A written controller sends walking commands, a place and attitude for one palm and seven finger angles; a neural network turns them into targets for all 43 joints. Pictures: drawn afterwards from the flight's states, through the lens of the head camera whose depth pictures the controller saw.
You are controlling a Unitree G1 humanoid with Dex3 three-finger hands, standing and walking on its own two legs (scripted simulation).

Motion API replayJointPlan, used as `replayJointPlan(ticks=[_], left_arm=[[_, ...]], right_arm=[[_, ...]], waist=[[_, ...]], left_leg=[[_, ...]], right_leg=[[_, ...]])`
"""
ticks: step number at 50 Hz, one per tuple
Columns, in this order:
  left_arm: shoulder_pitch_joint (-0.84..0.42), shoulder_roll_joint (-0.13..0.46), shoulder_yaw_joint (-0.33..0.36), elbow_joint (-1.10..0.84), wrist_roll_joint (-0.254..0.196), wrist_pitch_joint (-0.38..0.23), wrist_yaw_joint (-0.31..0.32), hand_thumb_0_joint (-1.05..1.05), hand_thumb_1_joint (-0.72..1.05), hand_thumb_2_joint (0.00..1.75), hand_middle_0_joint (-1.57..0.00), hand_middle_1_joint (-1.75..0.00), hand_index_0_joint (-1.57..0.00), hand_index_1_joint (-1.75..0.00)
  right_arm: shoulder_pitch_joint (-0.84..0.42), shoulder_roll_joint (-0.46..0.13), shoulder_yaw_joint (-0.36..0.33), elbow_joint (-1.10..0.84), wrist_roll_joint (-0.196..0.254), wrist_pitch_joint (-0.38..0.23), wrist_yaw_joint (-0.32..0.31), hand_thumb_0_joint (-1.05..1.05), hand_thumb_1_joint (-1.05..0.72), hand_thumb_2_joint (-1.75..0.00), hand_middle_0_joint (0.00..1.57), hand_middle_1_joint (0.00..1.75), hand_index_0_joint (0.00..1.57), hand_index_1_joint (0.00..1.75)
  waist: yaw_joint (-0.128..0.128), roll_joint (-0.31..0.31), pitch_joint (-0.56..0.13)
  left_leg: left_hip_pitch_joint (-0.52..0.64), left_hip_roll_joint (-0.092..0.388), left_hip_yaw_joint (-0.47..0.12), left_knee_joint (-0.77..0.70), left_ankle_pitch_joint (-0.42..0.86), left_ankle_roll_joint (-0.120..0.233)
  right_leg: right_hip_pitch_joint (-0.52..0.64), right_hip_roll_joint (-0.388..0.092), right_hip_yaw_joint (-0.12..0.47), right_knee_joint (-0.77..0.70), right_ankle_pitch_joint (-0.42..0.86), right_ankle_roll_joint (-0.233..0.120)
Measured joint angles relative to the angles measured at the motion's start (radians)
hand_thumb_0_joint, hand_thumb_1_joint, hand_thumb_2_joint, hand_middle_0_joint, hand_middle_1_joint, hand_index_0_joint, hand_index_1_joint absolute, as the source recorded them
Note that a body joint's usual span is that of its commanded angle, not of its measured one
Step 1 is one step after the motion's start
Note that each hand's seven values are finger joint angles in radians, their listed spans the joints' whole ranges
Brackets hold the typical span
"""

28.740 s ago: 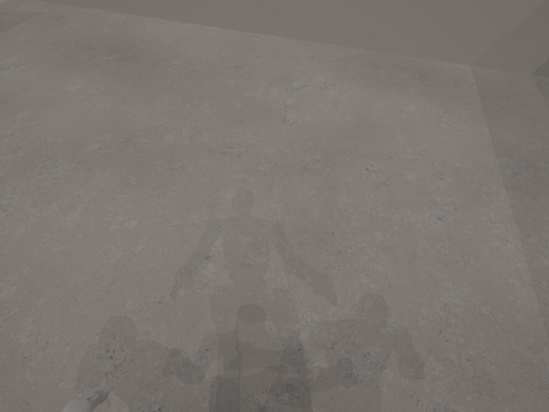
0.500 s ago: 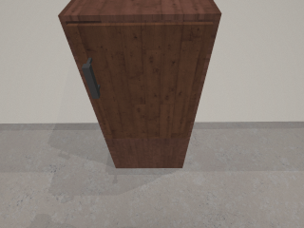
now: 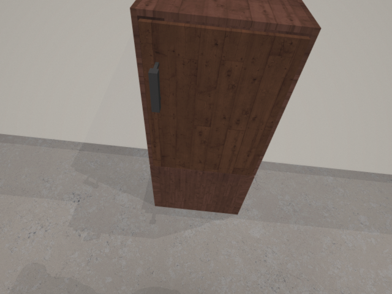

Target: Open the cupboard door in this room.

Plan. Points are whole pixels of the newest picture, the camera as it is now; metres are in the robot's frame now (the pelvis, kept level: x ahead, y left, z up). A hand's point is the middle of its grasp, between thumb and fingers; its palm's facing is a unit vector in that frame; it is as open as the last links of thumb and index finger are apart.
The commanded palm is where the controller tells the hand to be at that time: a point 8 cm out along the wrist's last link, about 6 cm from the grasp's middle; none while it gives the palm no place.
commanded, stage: come to a stop and stand still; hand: left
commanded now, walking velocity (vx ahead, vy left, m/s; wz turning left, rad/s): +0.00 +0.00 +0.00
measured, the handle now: (156, 87) +0.63 +0.18 +0.07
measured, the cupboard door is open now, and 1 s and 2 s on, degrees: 0 0 0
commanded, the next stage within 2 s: look again from close up in 0.62 s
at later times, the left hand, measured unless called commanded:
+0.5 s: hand out of the picture -0.04 +0.14 -0.18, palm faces +0.01 -0.99 -0.16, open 7.3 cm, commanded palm none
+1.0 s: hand out of the picture -0.01 +0.18 -0.18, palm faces +0.02 -0.98 -0.21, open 7.4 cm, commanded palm none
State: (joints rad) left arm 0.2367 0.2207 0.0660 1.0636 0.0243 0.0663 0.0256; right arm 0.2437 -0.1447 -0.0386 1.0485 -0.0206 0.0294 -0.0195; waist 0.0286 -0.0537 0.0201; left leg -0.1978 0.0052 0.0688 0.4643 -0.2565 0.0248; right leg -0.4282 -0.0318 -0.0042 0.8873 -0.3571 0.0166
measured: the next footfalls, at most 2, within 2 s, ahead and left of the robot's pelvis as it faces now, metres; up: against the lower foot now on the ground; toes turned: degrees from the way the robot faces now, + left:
right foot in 0.14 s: -0.01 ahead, -0.11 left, +0.00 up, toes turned -3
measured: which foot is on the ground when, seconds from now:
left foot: down 0.00-1.00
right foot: up 0.00-0.12, down 0.14-1.00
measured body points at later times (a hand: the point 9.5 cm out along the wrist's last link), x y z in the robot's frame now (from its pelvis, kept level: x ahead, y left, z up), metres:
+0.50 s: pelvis -0.04 -0.02 +0.00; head -0.03 -0.01 +0.45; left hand -0.04 +0.19 -0.16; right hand -0.06 -0.23 -0.16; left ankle +0.00 +0.10 -0.74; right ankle -0.05 -0.11 -0.74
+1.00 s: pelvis -0.02 +0.01 -0.01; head -0.02 +0.00 +0.44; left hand -0.01 +0.23 -0.16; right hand -0.02 -0.21 -0.17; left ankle +0.00 +0.10 -0.74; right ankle -0.05 -0.11 -0.74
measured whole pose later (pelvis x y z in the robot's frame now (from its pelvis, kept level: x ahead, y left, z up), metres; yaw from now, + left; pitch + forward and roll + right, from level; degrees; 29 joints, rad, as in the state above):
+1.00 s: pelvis -0.02 +0.01 -0.01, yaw -1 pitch -1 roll +0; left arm 0.30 0.14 0.00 1.07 0.02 -0.02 0.05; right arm 0.31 -0.15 0.00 1.08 -0.02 -0.01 -0.02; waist -0.01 0.02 0.01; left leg -0.27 0.01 0.08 0.56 -0.27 0.03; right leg -0.19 -0.02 -0.04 0.54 -0.34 0.00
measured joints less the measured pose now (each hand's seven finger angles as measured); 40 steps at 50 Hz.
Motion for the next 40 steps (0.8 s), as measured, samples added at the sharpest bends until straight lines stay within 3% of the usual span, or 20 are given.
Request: replayJointPlan(ticks=[3,6,9,13,22,36,40], left_arm=[[0.035,-0.006,-0.014,0.017,-0.003,-0.013,0.002,0.0,0.91,0.9,-0.19,-0.3,-0.19,-0.3],[0.056,-0.021,-0.031,0.04,-0.01,-0.024,0.004,0.0,0.91,0.9,-0.19,-0.3,-0.19,-0.3],[0.059,-0.055,-0.05,0.071,-0.012,-0.042,0.011,0.0,0.91,0.9,-0.19,-0.3,-0.19,-0.3],[0.063,-0.089,-0.068,0.079,-0.015,-0.062,0.011,0.0,0.9,0.9,-0.19,-0.3,-0.19,-0.3],[0.046,-0.096,-0.072,0.075,-0.012,-0.058,0.016,0.01,0.92,0.9,-0.2,-0.3,-0.2,-0.3],[0.061,-0.103,-0.064,0.068,-0.018,-0.065,0.014,0.0,0.91,0.9,-0.2,-0.3,-0.2,-0.3],[0.076,-0.111,-0.075,0.051,-0.009,-0.091,0.024,0.0,0.9,0.9,-0.2,-0.3,-0.2,-0.3]], right_arm=[[-0.015,0.002,0.003,0.008,0.001,-0.009,-0.008,0.01,-0.92,-0.9,0.2,0.3,0.2,0.3],[-0.028,-0.004,0.002,0.012,0.006,-0.023,-0.008,0.01,-0.92,-0.9,0.2,0.3,0.2,0.3],[-0.041,-0.018,-0.003,0.026,0.019,-0.027,-0.009,0.01,-0.93,-0.9,0.2,0.3,0.2,0.3],[-0.032,-0.029,0.002,0.047,0.018,-0.024,-0.006,0.0,-0.93,-0.9,0.2,0.3,0.2,0.3],[0.025,0.007,0.022,0.098,0.013,-0.015,0.0,0.0,-0.92,-0.9,0.2,0.3,0.2,0.3],[0.087,0.04,0.024,0.121,0.012,-0.021,-0.006,0.0,-0.91,-0.9,0.2,0.3,0.2,0.3],[0.08,0.024,0.031,0.076,0.005,-0.022,0.011,0.01,-0.91,-0.9,0.2,0.3,0.2,0.3]], waist=[[0.007,0.005,0.001],[0.0,0.013,0.009],[-0.01,0.055,0.024],[-0.027,0.081,0.03],[-0.039,0.04,0.021],[-0.043,0.05,0.037],[-0.051,0.081,0.037]], left_leg=[[-0.003,-0.012,0.014,-0.038,0.03,0.006],[-0.02,-0.023,0.029,-0.037,0.039,0.006],[-0.037,-0.007,0.029,-0.008,0.033,-0.005],[-0.014,0.0,0.018,-0.045,0.064,-0.011],[0.004,0.02,0.011,-0.066,0.089,-0.025],[-0.022,0.022,0.009,-0.063,0.092,-0.023],[-0.086,0.038,-0.005,0.046,0.036,-0.018]], right_leg=[[0.079,-0.006,-0.007,-0.067,-0.029,0.01],[0.194,-0.014,-0.019,-0.277,-0.005,0.015],[0.257,0.005,-0.025,-0.412,0.043,-0.014],[0.274,0.015,-0.036,-0.435,0.073,-0.027],[0.294,0.037,-0.043,-0.46,0.099,-0.042],[0.274,0.038,-0.044,-0.467,0.107,-0.041],[0.246,0.052,-0.054,-0.433,0.089,-0.04]])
